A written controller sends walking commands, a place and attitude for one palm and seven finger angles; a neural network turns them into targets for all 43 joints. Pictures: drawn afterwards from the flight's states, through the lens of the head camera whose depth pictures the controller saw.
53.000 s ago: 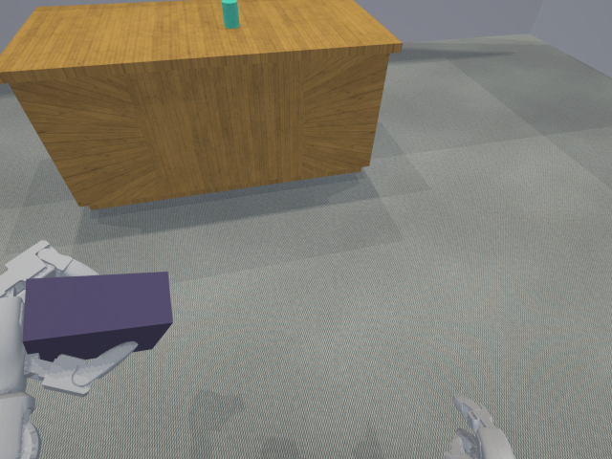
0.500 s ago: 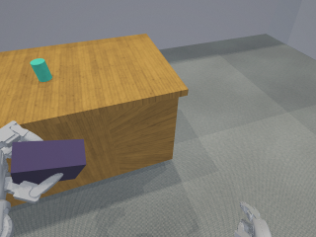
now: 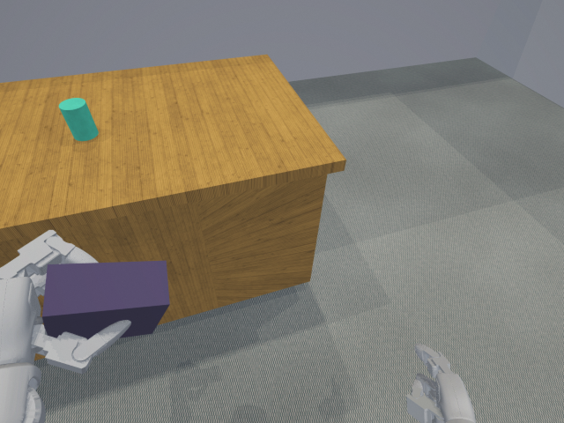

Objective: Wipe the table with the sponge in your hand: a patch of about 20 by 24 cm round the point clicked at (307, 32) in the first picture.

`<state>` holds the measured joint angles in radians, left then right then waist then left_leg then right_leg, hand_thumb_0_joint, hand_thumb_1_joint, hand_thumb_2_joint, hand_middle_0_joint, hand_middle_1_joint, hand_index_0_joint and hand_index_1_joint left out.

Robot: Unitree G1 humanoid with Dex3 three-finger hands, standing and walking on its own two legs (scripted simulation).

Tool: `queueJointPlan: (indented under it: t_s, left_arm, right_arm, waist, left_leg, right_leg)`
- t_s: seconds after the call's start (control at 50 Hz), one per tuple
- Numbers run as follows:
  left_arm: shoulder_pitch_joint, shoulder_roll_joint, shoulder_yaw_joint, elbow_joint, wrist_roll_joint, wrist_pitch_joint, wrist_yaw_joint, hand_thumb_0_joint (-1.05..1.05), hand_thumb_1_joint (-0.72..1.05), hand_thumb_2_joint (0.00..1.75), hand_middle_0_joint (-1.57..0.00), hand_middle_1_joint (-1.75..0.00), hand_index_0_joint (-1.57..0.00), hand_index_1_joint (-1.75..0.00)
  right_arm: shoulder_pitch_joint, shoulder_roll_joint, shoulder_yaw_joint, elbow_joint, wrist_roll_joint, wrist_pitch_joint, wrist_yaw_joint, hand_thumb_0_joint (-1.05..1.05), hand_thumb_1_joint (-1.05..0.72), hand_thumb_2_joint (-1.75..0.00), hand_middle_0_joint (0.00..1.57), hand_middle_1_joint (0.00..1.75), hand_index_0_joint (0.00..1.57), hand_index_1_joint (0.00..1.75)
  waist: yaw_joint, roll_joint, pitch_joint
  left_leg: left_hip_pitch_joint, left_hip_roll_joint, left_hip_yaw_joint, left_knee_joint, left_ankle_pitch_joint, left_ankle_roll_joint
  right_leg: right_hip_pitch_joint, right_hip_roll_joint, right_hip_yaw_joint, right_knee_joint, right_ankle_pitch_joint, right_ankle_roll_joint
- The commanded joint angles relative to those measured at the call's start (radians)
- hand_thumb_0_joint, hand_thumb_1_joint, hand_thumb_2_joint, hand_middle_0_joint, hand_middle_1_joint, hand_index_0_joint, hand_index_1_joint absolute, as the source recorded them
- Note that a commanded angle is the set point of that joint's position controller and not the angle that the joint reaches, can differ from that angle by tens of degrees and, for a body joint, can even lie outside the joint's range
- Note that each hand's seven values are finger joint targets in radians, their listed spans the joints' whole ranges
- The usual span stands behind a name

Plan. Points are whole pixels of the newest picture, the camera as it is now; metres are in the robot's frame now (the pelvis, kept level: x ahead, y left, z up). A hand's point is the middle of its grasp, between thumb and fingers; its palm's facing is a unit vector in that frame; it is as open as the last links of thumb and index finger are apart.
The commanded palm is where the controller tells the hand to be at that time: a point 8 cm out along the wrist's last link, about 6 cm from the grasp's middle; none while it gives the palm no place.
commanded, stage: stop stepping back and stand still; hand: left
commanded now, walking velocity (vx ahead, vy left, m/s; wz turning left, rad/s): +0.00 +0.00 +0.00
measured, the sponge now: (124, 302) +0.22 +0.20 +0.12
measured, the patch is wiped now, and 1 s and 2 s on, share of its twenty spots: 0.95 0.95 0.95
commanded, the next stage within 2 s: stand and wait in 0.34 s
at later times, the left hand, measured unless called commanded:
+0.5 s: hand (63, 306) +0.20 +0.25 +0.15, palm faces +0.38 -0.86 -0.33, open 9.5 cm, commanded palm +0.15 +0.29 +0.17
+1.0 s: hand (69, 302) +0.20 +0.24 +0.15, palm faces +0.38 -0.86 -0.34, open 9.5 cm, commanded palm +0.15 +0.29 +0.17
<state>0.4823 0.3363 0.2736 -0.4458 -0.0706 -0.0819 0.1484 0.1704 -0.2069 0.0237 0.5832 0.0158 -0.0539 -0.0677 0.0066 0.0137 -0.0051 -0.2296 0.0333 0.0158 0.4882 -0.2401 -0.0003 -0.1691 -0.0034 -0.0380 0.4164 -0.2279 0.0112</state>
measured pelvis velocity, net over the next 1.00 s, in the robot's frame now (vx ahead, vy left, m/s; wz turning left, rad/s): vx -0.01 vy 0.01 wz -0.01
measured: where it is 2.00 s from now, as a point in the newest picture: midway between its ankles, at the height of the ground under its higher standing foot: outside the picture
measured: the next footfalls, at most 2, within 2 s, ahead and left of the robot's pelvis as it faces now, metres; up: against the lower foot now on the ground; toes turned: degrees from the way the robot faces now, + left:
none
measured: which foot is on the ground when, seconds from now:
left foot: down 0.00-1.00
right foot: down 0.00-1.00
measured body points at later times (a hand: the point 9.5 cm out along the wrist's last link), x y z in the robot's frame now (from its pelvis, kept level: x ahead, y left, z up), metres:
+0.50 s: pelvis -0.01 +0.01 +0.00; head -0.02 +0.02 +0.45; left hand +0.17 +0.29 +0.16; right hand +0.16 -0.21 -0.08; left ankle +0.01 +0.12 -0.74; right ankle +0.00 -0.13 -0.74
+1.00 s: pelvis -0.01 +0.01 +0.00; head -0.01 +0.01 +0.45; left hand +0.18 +0.29 +0.17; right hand +0.17 -0.23 -0.07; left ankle +0.01 +0.12 -0.74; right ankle +0.00 -0.13 -0.74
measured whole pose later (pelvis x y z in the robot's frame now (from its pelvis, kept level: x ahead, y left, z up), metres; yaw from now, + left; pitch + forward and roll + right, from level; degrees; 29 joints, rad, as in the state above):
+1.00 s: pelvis -0.01 +0.01 +0.00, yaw +0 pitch -1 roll -1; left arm 0.49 0.34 0.28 -0.45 -0.07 -0.10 0.16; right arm 0.18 -0.21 0.02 0.60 0.01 -0.06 -0.07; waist 0.01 0.03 -0.01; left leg -0.24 0.03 0.03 0.47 -0.22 0.01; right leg -0.17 -0.01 -0.03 0.39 -0.20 0.02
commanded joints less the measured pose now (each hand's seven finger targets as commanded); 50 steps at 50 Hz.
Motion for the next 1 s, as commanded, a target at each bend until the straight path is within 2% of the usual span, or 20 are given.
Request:
queueJointPlan:
  t_s: [0.0, 0.06, 0.08, 0.14, 0.18, 0.22, 0.26, 0.3, 0.36, 0.38, 0.46, 0.48, 0.54, 0.6, 0.66, 0.72, 0.82, 0.86, 0.88, 0.98]
  left_arm:
    - [-0.114, 0.195, 0.128, -0.287, 0.005, -0.082, 0.033, 0.0, 0.1, 1.3, -1.2, -1.6, -1.2, -1.6]
    - [-0.102, 0.189, 0.13, -0.29, 0.004, -0.086, 0.038, 0.0, 0.1, 1.3, -1.2, -1.6, -1.2, -1.6]
    - [-0.09, 0.194, 0.134, -0.285, 0.005, -0.086, 0.038, 0.0, 0.1, 1.3, -1.2, -1.6, -1.2, -1.6]
    - [-0.089, 0.168, 0.116, -0.254, 0.006, -0.088, 0.036, 0.0, 0.1, 1.3, -1.2, -1.6, -1.2, -1.6]
    - [-0.072, 0.159, 0.109, -0.222, 0.008, -0.086, 0.034, 0.0, 0.1, 1.3, -1.2, -1.6, -1.2, -1.6]
    - [-0.074, 0.149, 0.101, -0.201, 0.009, -0.084, 0.032, 0.0, 0.1, 1.3, -1.2, -1.6, -1.2, -1.6]
    - [-0.091, 0.15, 0.1, -0.204, 0.009, -0.086, 0.031, 0.0, 0.1, 1.3, -1.2, -1.6, -1.2, -1.6]
    - [-0.105, 0.152, 0.098, -0.217, 0.011, -0.088, 0.03, 0.0, 0.1, 1.3, -1.2, -1.6, -1.2, -1.6]
    - [-0.108, 0.169, 0.115, -0.231, 0.012, -0.092, 0.035, 0.0, 0.1, 1.3, -1.2, -1.6, -1.2, -1.6]
    - [-0.109, 0.184, 0.124, -0.238, 0.012, -0.091, 0.035, 0.0, 0.1, 1.3, -1.2, -1.6, -1.2, -1.6]
    - [-0.093, 0.171, 0.121, -0.253, 0.009, -0.096, 0.037, 0.0, 0.1, 1.3, -1.2, -1.6, -1.2, -1.6]
    - [-0.082, 0.173, 0.122, -0.243, 0.009, -0.093, 0.035, 0.0, 0.1, 1.3, -1.2, -1.6, -1.2, -1.6]
    - [-0.067, 0.158, 0.115, -0.227, 0.007, -0.094, 0.035, 0.0, 0.1, 1.3, -1.2, -1.6, -1.2, -1.6]
    - [-0.086, 0.151, 0.104, -0.225, 0.009, -0.092, 0.033, 0.0, 0.1, 1.3, -1.2, -1.6, -1.2, -1.6]
    - [-0.089, 0.153, 0.107, -0.21, 0.009, -0.089, 0.032, 0.0, 0.1, 1.3, -1.2, -1.6, -1.2, -1.6]
    - [-0.101, 0.159, 0.109, -0.221, 0.009, -0.09, 0.032, 0.0, 0.1, 1.3, -1.2, -1.6, -1.2, -1.6]
    - [-0.079, 0.167, 0.12, -0.235, 0.004, -0.087, 0.032, 0.0, 0.1, 1.3, -1.2, -1.6, -1.2, -1.6]
    - [-0.07, 0.169, 0.123, -0.233, 0.002, -0.085, 0.033, 0.0, 0.1, 1.3, -1.2, -1.6, -1.2, -1.6]
    - [-0.069, 0.167, 0.12, -0.234, 0.003, -0.083, 0.031, 0.0, 0.1, 1.3, -1.2, -1.6, -1.2, -1.6]
    - [-0.072, 0.171, 0.122, -0.228, 0.003, -0.084, 0.031, 0.0, 0.1, 1.3, -1.2, -1.6, -1.2, -1.6]
  right_arm:
    - [-0.118, -0.123, -0.044, -0.156, -0.004, -0.053, -0.012, 0.0, -0.9, -0.9, 0.2, 0.3, 0.2, 0.3]
    - [-0.11, -0.123, -0.046, -0.154, -0.004, -0.057, -0.011, 0.0, -0.9, -0.9, 0.2, 0.3, 0.2, 0.3]
    - [-0.113, -0.127, -0.047, -0.155, -0.004, -0.059, -0.013, 0.0, -0.9, -0.9, 0.2, 0.3, 0.2, 0.3]
    - [-0.109, -0.123, -0.046, -0.149, -0.003, -0.059, -0.011, 0.0, -0.9, -0.9, 0.2, 0.3, 0.2, 0.3]
    - [-0.108, -0.127, -0.046, -0.15, -0.004, -0.063, -0.011, 0.0, -0.9, -0.9, 0.2, 0.3, 0.2, 0.3]
    - [-0.105, -0.123, -0.045, -0.143, -0.003, -0.061, -0.01, 0.0, -0.9, -0.9, 0.2, 0.3, 0.2, 0.3]
    - [-0.104, -0.125, -0.049, -0.139, -0.002, -0.062, -0.009, 0.0, -0.9, -0.9, 0.2, 0.3, 0.2, 0.3]
    - [-0.11, -0.125, -0.047, -0.139, -0.003, -0.065, -0.011, 0.0, -0.9, -0.9, 0.2, 0.3, 0.2, 0.3]
    - [-0.107, -0.126, -0.048, -0.137, -0.007, -0.069, -0.012, 0.0, -0.9, -0.9, 0.2, 0.3, 0.2, 0.3]
    - [-0.114, -0.13, -0.049, -0.14, -0.007, -0.071, -0.012, 0.0, -0.9, -0.9, 0.2, 0.3, 0.2, 0.3]
    - [-0.107, -0.122, -0.048, -0.135, -0.007, -0.071, -0.011, 0.0, -0.9, -0.9, 0.2, 0.3, 0.2, 0.3]
    - [-0.112, -0.127, -0.05, -0.14, -0.007, -0.073, -0.011, 0.0, -0.9, -0.9, 0.2, 0.3, 0.2, 0.3]
    - [-0.104, -0.121, -0.048, -0.133, -0.005, -0.07, -0.01, 0.0, -0.9, -0.9, 0.2, 0.3, 0.2, 0.3]
    - [-0.107, -0.124, -0.049, -0.132, -0.004, -0.07, -0.011, 0.0, -0.9, -0.9, 0.2, 0.3, 0.2, 0.3]
    - [-0.107, -0.126, -0.052, -0.135, -0.003, -0.068, -0.013, 0.0, -0.9, -0.9, 0.2, 0.3, 0.2, 0.3]
    - [-0.108, -0.128, -0.052, -0.135, -0.003, -0.069, -0.013, 0.0, -0.9, -0.9, 0.2, 0.3, 0.2, 0.3]
    - [-0.107, -0.127, -0.053, -0.139, -0.004, -0.066, -0.014, 0.0, -0.9, -0.9, 0.2, 0.3, 0.2, 0.3]
    - [-0.108, -0.126, -0.053, -0.14, -0.003, -0.065, -0.013, 0.0, -0.9, -0.9, 0.2, 0.3, 0.2, 0.3]
    - [-0.111, -0.132, -0.056, -0.141, -0.002, -0.065, -0.014, 0.0, -0.9, -0.9, 0.2, 0.3, 0.2, 0.3]
    - [-0.109, -0.134, -0.054, -0.141, -0.002, -0.061, -0.015, 0.0, -0.9, -0.9, 0.2, 0.3, 0.2, 0.3]
  waist:
    - [0.002, 0.086, -0.09]
    - [0.002, 0.089, -0.107]
    - [0.001, 0.107, -0.104]
    - [0.0, 0.085, -0.098]
    - [-0.002, 0.101, -0.085]
    - [-0.003, 0.043, -0.086]
    - [-0.004, 0.028, -0.094]
    - [-0.004, 0.053, -0.082]
    - [-0.001, 0.037, -0.095]
    - [-0.002, 0.058, -0.088]
    - [0.0, 0.057, -0.105]
    - [-0.001, 0.081, -0.092]
    - [-0.001, 0.055, -0.103]
    - [-0.003, 0.066, -0.088]
    - [-0.003, 0.041, -0.091]
    - [-0.002, 0.047, -0.094]
    - [0.001, 0.026, -0.122]
    - [0.001, 0.035, -0.12]
    - [-0.001, 0.062, -0.117]
    - [-0.001, 0.06, -0.109]
  left_leg:
    - [0.004, 0.057, -0.097, -0.117, 0.08, 0.024]
    - [0.015, 0.054, -0.092, -0.118, 0.084, 0.022]
    - [0.013, 0.056, -0.101, -0.129, 0.082, 0.02]
    - [0.005, 0.061, -0.099, -0.142, 0.047, 0.02]
    - [-0.004, 0.06, -0.104, -0.153, 0.022, 0.019]
    - [-0.006, 0.059, -0.099, -0.143, 0.026, 0.02]
    - [0.0, 0.058, -0.096, -0.136, 0.023, 0.018]
    - [-0.007, 0.057, -0.095, -0.142, 0.009, 0.019]
    - [-0.008, 0.052, -0.096, -0.137, 0.017, 0.02]
    - [-0.008, 0.05, -0.098, -0.139, 0.015, 0.019]
    - [0.001, 0.048, -0.091, -0.131, 0.043, 0.018]
    - [-0.005, 0.048, -0.094, -0.136, 0.032, 0.016]
    - [0.005, 0.049, -0.089, -0.127, 0.053, 0.016]
    - [0.005, 0.053, -0.09, -0.131, 0.045, 0.014]
    - [0.01, 0.049, -0.08, -0.119, 0.054, 0.015]
    - [0.013, 0.051, -0.084, -0.121, 0.052, 0.015]
    - [0.032, 0.047, -0.078, -0.101, 0.121, 0.016]
    - [0.036, 0.046, -0.073, -0.097, 0.137, 0.015]
    - [0.036, 0.046, -0.072, -0.098, 0.131, 0.013]
    - [0.03, 0.049, -0.081, -0.109, 0.128, 0.012]
  right_leg:
    - [0.007, -0.048, 0.067, -0.067, 0.089, -0.021]
    - [0.021, -0.043, 0.064, -0.065, 0.107, -0.021]
    - [0.016, -0.041, 0.059, -0.061, 0.099, -0.021]
    - [0.013, -0.032, 0.054, -0.064, 0.082, -0.014]
    - [0.003, -0.033, 0.054, -0.069, 0.062, -0.015]
    - [0.005, -0.034, 0.056, -0.078, 0.07, -0.012]
    - [-0.001, -0.037, 0.063, -0.083, 0.063, -0.013]
    - [-0.01, -0.037, 0.062, -0.085, 0.05, -0.014]
    - [0.007, -0.039, 0.066, -0.086, 0.064, -0.016]
    - [-0.002, -0.042, 0.065, -0.087, 0.057, -0.017]
    - [0.016, -0.04, 0.064, -0.079, 0.089, -0.017]
    - [0.003, -0.042, 0.063, -0.084, 0.07, -0.018]
    - [0.01, -0.041, 0.064, -0.083, 0.091, -0.016]
    - [-0.009, -0.039, 0.066, -0.085, 0.074, -0.016]
    - [-0.011, -0.041, 0.07, -0.09, 0.088, -0.015]
    - [-0.009, -0.041, 0.069, -0.087, 0.083, -0.016]
    - [0.012, -0.047, 0.075, -0.083, 0.132, -0.017]
    - [0.008, -0.049, 0.074, -0.082, 0.145, -0.016]
    - [0.003, -0.049, 0.076, -0.082, 0.138, -0.018]
    - [0.003, -0.044, 0.067, -0.079, 0.127, -0.017]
